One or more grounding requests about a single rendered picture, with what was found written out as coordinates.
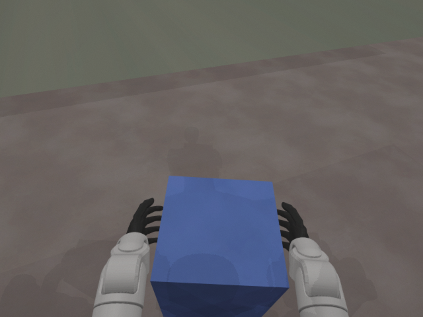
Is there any robot left hand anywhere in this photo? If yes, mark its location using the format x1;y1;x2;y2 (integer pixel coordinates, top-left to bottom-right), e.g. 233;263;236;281
126;198;163;244

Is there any robot right hand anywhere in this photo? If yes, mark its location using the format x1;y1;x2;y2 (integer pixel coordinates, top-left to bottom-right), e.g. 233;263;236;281
277;202;309;251

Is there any right robot forearm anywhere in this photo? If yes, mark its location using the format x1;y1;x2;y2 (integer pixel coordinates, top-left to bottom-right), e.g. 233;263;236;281
289;237;349;317

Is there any carton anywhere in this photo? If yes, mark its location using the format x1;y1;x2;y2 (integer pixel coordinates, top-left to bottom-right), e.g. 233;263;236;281
150;176;289;317

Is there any left robot forearm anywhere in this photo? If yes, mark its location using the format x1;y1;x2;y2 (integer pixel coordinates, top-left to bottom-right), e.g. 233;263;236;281
92;232;150;317

